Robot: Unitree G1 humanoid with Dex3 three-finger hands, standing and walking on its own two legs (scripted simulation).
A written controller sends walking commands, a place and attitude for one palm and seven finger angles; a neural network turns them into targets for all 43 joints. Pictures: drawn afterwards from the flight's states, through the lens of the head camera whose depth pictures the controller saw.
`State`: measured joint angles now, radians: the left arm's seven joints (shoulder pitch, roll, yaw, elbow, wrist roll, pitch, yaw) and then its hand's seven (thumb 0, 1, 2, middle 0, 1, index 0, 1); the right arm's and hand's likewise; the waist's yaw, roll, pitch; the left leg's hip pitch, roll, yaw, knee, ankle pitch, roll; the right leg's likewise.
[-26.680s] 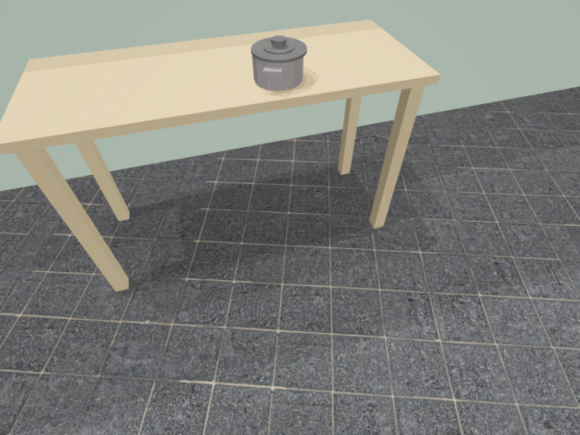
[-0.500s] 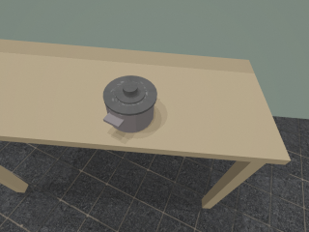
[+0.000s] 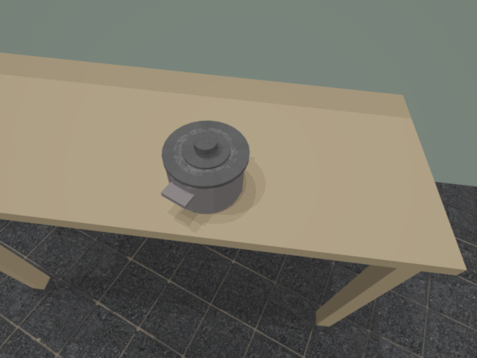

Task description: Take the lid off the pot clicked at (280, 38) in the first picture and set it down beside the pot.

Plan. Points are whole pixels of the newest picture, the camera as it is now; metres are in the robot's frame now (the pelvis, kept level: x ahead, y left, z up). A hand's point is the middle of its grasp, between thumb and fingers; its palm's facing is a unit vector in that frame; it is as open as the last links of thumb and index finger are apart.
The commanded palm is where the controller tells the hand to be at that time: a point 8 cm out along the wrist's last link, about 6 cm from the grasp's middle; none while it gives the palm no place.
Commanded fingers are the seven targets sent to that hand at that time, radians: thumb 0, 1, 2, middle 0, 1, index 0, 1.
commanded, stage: come to a stop and stand still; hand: left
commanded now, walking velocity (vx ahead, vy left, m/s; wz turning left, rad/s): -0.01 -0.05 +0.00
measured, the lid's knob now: (205, 143) +0.44 +0.10 +0.09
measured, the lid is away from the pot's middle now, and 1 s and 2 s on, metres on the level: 0.01 0.01 0.01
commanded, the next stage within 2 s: look again from close up in 0.84 s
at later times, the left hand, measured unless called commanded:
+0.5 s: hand out of the picture -0.05 +0.17 -0.17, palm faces +0.02 -0.99 -0.14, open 7.4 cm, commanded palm none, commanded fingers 0.00 0.90 0.90 -0.20 -0.30 -0.20 -0.30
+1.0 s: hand out of the picture -0.06 +0.18 -0.18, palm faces +0.02 -0.99 -0.12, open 7.4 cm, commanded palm none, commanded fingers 0.00 0.90 0.90 -0.20 -0.30 -0.20 -0.30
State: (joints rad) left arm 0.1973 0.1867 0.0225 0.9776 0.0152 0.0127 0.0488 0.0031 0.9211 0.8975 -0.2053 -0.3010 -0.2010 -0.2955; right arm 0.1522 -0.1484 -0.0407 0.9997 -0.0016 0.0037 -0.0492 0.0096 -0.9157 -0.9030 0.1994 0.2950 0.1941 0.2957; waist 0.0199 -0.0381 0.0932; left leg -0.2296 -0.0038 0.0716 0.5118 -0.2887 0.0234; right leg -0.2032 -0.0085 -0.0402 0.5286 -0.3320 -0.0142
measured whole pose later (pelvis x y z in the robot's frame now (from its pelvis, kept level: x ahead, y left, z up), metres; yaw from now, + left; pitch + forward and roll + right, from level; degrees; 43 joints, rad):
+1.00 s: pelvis -0.02 +0.04 +0.00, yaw +0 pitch +0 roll -1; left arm 0.36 0.10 -0.03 1.12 0.03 -0.02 0.05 0.00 0.91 0.90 -0.20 -0.30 -0.20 -0.30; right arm 0.35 -0.08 0.01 1.12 -0.01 -0.01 -0.02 0.02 -0.92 -0.90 0.20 0.30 0.20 0.30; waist 0.00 -0.01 0.01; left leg -0.25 -0.03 0.08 0.49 -0.25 0.07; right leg -0.19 -0.04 -0.04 0.45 -0.26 0.03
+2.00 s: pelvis +0.01 +0.00 +0.00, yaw +1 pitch +0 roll +0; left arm 0.32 0.15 -0.02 1.08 0.02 -0.02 0.04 0.00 0.91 0.90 -0.20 -0.30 -0.20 -0.30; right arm 0.28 -0.13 0.01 1.13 0.00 -0.02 -0.03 0.02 -0.93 -0.90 0.20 0.30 0.20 0.30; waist 0.01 -0.02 0.03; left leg -0.19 -0.01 0.05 0.46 -0.28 0.03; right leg -0.15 -0.01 -0.06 0.46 -0.31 -0.01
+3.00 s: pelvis -0.01 -0.01 +0.01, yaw +2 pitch -2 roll +0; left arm 0.62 0.24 0.11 -0.08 -0.04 -0.01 0.08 0.01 0.90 0.90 -1.21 -1.41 -1.21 -1.40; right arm 0.17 -0.21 0.01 0.60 0.02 -0.05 -0.04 0.01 -0.90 -0.90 0.20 0.30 0.19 0.30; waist 0.05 0.03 0.02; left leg -0.17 0.00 0.02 0.42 -0.22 0.01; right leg -0.11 0.01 -0.09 0.39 -0.25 -0.03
